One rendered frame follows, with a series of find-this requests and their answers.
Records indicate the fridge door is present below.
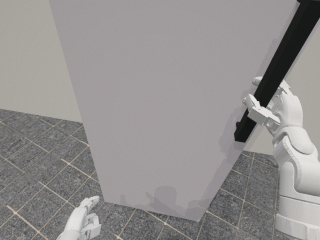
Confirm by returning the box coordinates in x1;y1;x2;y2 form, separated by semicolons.
48;0;320;222

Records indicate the robot left hand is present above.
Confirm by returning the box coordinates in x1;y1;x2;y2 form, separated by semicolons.
63;195;102;240

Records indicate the robot right hand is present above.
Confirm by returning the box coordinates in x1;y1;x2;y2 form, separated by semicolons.
242;76;303;137

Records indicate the robot right forearm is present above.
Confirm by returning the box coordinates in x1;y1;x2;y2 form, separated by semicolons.
272;126;320;240

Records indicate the robot left forearm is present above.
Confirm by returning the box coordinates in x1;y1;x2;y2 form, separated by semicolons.
56;230;81;240

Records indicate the handle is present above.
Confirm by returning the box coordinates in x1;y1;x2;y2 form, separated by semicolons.
234;0;320;143

